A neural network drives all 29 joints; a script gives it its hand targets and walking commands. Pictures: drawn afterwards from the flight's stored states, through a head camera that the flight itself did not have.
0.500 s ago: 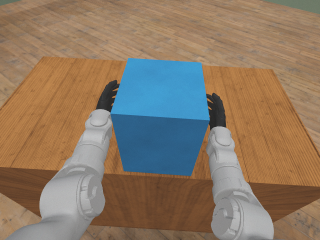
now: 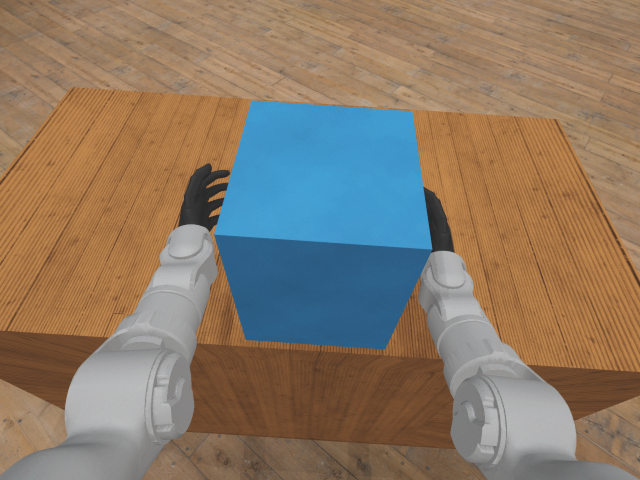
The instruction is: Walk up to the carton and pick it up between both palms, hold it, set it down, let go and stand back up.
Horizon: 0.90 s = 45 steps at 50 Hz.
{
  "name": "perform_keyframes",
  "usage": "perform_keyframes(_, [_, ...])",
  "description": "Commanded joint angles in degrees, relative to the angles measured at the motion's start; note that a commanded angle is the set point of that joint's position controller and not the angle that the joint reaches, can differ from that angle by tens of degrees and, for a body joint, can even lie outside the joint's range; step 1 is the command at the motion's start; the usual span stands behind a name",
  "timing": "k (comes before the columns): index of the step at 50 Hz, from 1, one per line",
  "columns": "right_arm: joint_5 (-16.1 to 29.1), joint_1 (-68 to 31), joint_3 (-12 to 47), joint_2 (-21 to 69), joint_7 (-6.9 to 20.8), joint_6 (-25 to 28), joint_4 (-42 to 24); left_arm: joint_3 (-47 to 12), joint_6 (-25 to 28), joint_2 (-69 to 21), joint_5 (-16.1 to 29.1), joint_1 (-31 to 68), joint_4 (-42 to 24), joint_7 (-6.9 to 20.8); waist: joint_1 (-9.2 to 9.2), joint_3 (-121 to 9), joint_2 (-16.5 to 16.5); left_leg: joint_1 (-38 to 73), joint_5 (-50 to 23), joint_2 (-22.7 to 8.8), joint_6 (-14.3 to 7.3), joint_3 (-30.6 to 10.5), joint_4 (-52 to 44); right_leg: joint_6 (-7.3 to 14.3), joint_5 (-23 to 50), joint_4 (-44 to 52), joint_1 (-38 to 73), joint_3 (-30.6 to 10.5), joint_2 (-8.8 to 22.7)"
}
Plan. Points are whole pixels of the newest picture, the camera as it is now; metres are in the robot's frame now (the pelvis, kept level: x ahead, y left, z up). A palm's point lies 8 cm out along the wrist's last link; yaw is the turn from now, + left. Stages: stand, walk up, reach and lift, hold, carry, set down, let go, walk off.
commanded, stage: set down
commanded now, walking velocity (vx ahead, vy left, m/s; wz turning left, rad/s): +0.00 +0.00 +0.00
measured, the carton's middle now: (323, 233) +0.42 -0.02 +0.06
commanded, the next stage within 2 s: none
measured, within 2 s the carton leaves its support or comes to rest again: neither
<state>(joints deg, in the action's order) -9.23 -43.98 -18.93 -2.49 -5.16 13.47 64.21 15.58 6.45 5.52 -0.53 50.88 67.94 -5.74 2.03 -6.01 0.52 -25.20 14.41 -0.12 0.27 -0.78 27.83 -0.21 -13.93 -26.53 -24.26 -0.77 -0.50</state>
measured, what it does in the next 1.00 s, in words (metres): shifts its weight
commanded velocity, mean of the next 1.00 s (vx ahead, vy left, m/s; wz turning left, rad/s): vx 0.00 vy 0.00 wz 0.00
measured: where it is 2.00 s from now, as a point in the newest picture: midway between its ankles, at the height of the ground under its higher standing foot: outside the picture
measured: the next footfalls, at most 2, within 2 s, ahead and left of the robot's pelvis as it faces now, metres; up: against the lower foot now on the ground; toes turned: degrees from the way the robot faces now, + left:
none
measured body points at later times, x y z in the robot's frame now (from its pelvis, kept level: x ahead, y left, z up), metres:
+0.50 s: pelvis -0.04 +0.00 +0.00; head -0.03 +0.00 +0.45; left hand +0.36 +0.17 +0.05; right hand +0.33 -0.21 +0.05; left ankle -0.02 +0.12 -0.74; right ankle -0.02 -0.12 -0.74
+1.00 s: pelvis -0.08 +0.00 +0.00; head -0.08 +0.00 +0.45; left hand +0.31 +0.18 +0.05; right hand +0.27 -0.22 +0.04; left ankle -0.02 +0.12 -0.74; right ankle -0.02 -0.12 -0.74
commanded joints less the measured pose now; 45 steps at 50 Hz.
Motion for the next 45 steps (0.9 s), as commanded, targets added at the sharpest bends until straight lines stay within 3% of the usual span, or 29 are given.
perform_keyframes(1, [11.9,-24.5,10.7,-8.5,-2.0,6.0,-8.0,-11.6,4.7,5.9,1.1,24.7,-9.6,-0.2,1.65,-47.9,4.5,18.5,-49.5,-0.9,5.7,2.9,9.3,-2.1,51.0,-4.1,10.9,3.6,-2.7])
perform_keyframes(4, [13.2,-17.8,12.0,-10.0,-1.6,7.8,-7.3,-10.7,3.8,4.9,0.6,16.2,-13.9,-0.1,0.61,-44.1,5.3,26.0,-57.1,-2.0,5.8,1.5,9.0,-2.5,51.5,-2.5,6.3,4.1,-2.7])
perform_keyframes(5, [12.1,-18.7,11.3,-10.2,-1.7,8.0,-4.8,-10.7,3.2,5.7,1.1,18.0,-12.5,-0.2,0.01,-42.6,6.0,28.2,-58.8,-3.0,6.3,0.9,9.3,-1.4,46.0,-0.2,2.0,4.5,-2.5])
perform_keyframes(9, [13.1,-16.0,10.5,-11.9,-1.2,9.6,-9.1,-13.1,3.6,3.6,2.2,13.7,-21.8,0.0,2.01,-43.8,5.4,30.5,-62.2,-3.0,7.1,0.0,9.0,-0.9,47.6,1.4,4.5,5.1,-3.0])
perform_keyframes(10, [14.0,-19.2,12.0,-11.3,-1.1,8.4,-10.0,-12.0,3.3,5.8,2.3,16.1,-19.4,0.1,0.00,-41.2,4.5,28.6,-58.1,-2.5,6.3,1.5,8.7,-1.3,44.7,2.0,2.6,4.1,-2.3])
perform_keyframes(11, [15.7,-15.7,13.5,-11.2,-1.2,8.5,-13.3,-12.6,3.5,5.5,2.5,13.1,-23.3,0.6,0.47,-40.2,3.5,27.0,-56.1,-1.8,5.6,1.3,7.8,-1.3,49.1,1.3,9.3,3.4,-2.3])
perform_keyframes(14, [17.3,-15.4,17.8,-9.7,-2.0,7.1,-19.6,-11.1,4.2,8.4,2.6,12.5,-21.8,1.3,-1.12,-39.5,-1.9,5.7,-37.2,2.0,2.3,4.3,1.6,-2.9,59.6,-4.1,27.8,0.6,-0.3])
perform_keyframes(15, [17.3,-16.4,17.6,-10.2,-2.2,6.3,-19.5,-10.8,4.5,9.1,3.0,12.9,-20.9,1.4,-0.24,-37.0,-3.2,1.2,-31.9,2.2,1.6,4.3,-1.2,-3.5,59.7,-4.8,30.4,0.1,0.5])
perform_keyframes(16, [16.7,-19.0,17.3,-10.6,-2.1,4.8,-17.4,-10.8,4.8,10.0,3.1,16.5,-18.2,1.8,0.37,-35.6,-2.0,3.5,-29.4,1.8,2.1,3.8,-1.5,-3.2,51.8,-3.3,25.8,0.5,0.1])
perform_keyframes(17, [20.1,-15.4,18.3,-11.8,-1.2,4.7,-20.8,-10.5,5.8,9.7,3.2,13.1,-23.8,1.5,0.03,-40.2,-0.3,14.0,-35.0,1.0,3.6,3.1,0.9,-3.1,50.6,-2.3,24.1,1.6,-1.4])
perform_keyframes(21, [21.7,-17.8,18.4,-13.2,-0.4,1.3,-21.7,-10.8,5.7,11.6,4.6,17.1,-23.3,1.3,-0.35,-37.8,-1.0,14.2,-26.5,1.0,2.9,2.4,-0.9,-1.7,37.4,0.9,19.0,1.8,-1.8])
perform_keyframes(22, [22.4,-7.8,18.9,-13.2,-0.2,1.7,-23.6,-12.3,5.5,9.7,5.1,6.5,-26.3,1.4,0.57,-35.3,-1.8,17.2,-29.2,0.4,2.9,1.6,-1.5,-1.2,37.5,1.6,20.3,2.5,-2.6])
perform_keyframes(23, [22.0,-17.1,17.5,-14.3,0.2,-0.1,-20.9,-12.5,5.4,11.6,6.0,15.7,-21.7,1.3,0.22,-34.1,-0.8,14.0,-23.5,0.3,2.8,1.8,-1.3,-0.9,29.8,2.1,15.7,2.1,-2.0])
perform_keyframes(24, [23.2,-9.8,20.8,-12.4,0.4,-0.2,-21.7,-12.9,5.1,9.3,5.3,7.9,-23.9,1.6,-0.29,-33.9,-1.2,18.0,-26.3,0.5,2.4,2.3,-1.2,-0.4,31.8,3.3,17.5,2.1,-2.1])
perform_keyframes(25, [23.4,-14.3,20.3,-13.0,0.2,-1.6,-21.9,-12.3,4.1,11.2,5.6,12.6,-19.0,1.9,-1.47,-30.5,-1.8,14.6,-18.5,1.0,1.6,2.8,-2.6,-0.6,23.8,3.9,15.9,1.7,-1.6])
perform_keyframes(26, [23.5,-8.3,20.5,-13.1,0.2,-2.0,-22.0,-14.3,3.9,9.9,6.4,6.3,-21.4,2.1,-0.21,-28.4,-1.2,16.6,-19.0,0.4,1.8,2.3,-3.2,-0.4,23.7,4.4,15.3,2.2,-2.0])
perform_keyframes(28, [21.8,-18.1,16.6,-14.5,0.1,-4.5,-17.2,-16.1,3.6,11.2,8.2,19.0,-14.3,1.9,0.46,-23.4,1.6,12.2,-6.7,0.4,2.3,2.0,-4.7,0.6,8.4,5.5,7.5,2.7,-1.5])
perform_keyframes(29, [22.6,-13.9,17.8,-12.9,0.1,-4.7,-18.8,-15.7,3.7,11.5,8.8,15.0,-15.7,1.6,-0.95,-24.2,-0.5,12.9,-5.3,0.6,1.6,3.0,-4.8,0.5,7.9,5.8,9.7,2.1,-1.4])
perform_keyframes(30, [23.6,-8.2,17.9,-13.0,0.3,-4.2,-22.0,-17.5,3.4,10.4,9.7,8.7,-20.0,1.6,0.19,-24.8,0.3,15.2,-7.1,0.3,1.5,2.0,-4.9,0.7,10.9,5.4,10.9,2.6,-1.8])
perform_keyframes(31, [22.2,-9.6,16.6,-13.4,0.1,-4.4,-23.2,-16.4,3.0,10.9,9.2,9.5,-17.4,1.5,-0.30,-24.5,-0.9,14.3,-5.3,0.4,1.5,2.0,-5.5,0.3,9.3,5.5,10.8,2.9,-2.0])
perform_keyframes(32, [20.7,-20.7,14.8,-14.4,0.1,-6.0,-22.7,-17.0,3.6,13.2,11.3,21.1,-15.4,0.9,-0.53,-24.8,0.1,10.1,2.0,0.8,1.4,2.4,-5.7,0.5,-0.2,5.6,7.3,2.4,-1.1])
perform_keyframes(34, [21.1,-16.4,14.6,-14.5,0.5,-6.9,-20.7,-19.6,3.1,11.2,11.9,15.4,-12.1,0.7,-0.64,-19.7,-1.0,8.6,6.8,0.1,1.0,0.8,-7.0,1.1,-2.0,4.4,7.6,2.8,-1.6])
perform_keyframes(35, [21.0,-21.6,15.2,-13.8,0.7,-8.1,-20.2,-19.7,3.1,12.1,12.5,21.6,-10.6,0.4,-1.50,-20.1,-0.4,6.2,12.1,0.3,0.4,1.0,-7.5,0.7,-7.9,4.2,6.3,2.1,-1.2])
perform_keyframes(37, [20.6,-21.1,15.6,-13.1,0.6,-8.8,-22.9,-19.4,3.0,14.4,14.6,20.8,-9.0,0.3,-2.23,-20.8,-3.4,5.3,13.8,0.4,-0.5,1.2,-6.7,0.4,-11.0,3.9,7.0,1.2,-0.5])
perform_keyframes(38, [20.5,-12.2,15.7,-12.5,0.5,-7.8,-24.0,-19.9,3.1,12.3,13.9,11.7,-11.7,0.2,-1.56,-20.9,-3.6,9.0,9.2,0.6,-0.2,1.4,-6.2,0.7,-6.9,4.5,8.8,1.6,-0.6])
perform_keyframes(39, [20.3,-16.7,14.5,-12.9,0.4,-8.1,-25.7,-19.4,2.9,13.2,13.7,15.8,-14.2,0.0,-2.37,-21.3,-2.4,7.2,9.6,0.7,0.0,1.2,-6.3,0.6,-6.8,4.0,8.4,1.5,-0.8])
perform_keyframes(40, [20.2,-10.8,15.2,-12.4,0.2,-8.0,-23.0,-19.3,2.5,12.2,12.4,10.0,-14.8,0.1,-1.42,-19.0,-1.0,8.6,7.8,0.1,0.4,0.6,-7.3,0.7,-3.7,3.7,10.9,2.0,-1.0])
perform_keyframes(43, [19.5,-14.6,15.4,-11.3,0.2,-8.1,-24.4,-17.4,3.2,12.5,12.2,14.6,-12.3,0.7,-3.19,-19.7,-3.5,7.4,8.3,0.7,0.0,1.5,-6.8,0.2,-7.6,4.2,10.5,1.0,-0.2])
perform_keyframes(45, [20.7,-9.2,15.5,-12.1,0.3,-7.9,-25.2,-18.0,2.5,11.9,11.9,9.2,-16.0,0.8,-2.10,-21.1,-2.8,10.1,6.0,0.5,0.2,1.2,-6.9,0.3,-4.6,4.8,11.5,1.0,-0.6])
